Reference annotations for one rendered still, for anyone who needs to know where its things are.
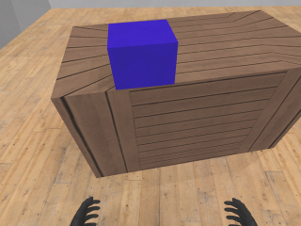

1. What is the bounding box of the pedestal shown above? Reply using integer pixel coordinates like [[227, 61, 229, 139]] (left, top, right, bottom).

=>
[[50, 9, 301, 178]]

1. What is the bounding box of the robot left hand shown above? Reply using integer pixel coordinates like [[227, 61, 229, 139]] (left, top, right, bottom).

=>
[[70, 197, 101, 226]]

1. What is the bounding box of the robot right hand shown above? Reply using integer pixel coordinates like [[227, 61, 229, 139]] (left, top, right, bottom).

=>
[[224, 198, 258, 226]]

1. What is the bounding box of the carton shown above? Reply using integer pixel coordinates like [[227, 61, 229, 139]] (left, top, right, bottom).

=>
[[107, 19, 179, 90]]

